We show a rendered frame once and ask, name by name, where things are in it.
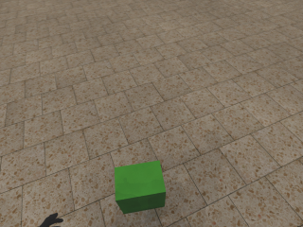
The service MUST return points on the carton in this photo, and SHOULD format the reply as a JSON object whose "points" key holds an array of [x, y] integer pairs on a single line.
{"points": [[140, 187]]}

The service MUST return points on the left robot hand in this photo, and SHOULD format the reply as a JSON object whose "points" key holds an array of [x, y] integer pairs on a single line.
{"points": [[51, 220]]}

